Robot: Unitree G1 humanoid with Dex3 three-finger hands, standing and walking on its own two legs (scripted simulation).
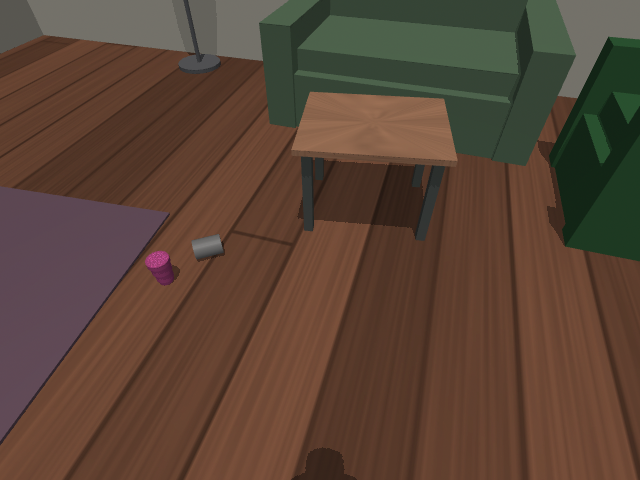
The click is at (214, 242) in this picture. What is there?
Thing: lying can
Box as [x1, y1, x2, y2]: [191, 234, 223, 259]
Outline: 218,234 191,240 196,259 223,252
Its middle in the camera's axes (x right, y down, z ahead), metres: -0.48 +0.03 +1.66
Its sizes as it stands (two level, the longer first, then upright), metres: 0.118 0.086 0.086
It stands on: the floor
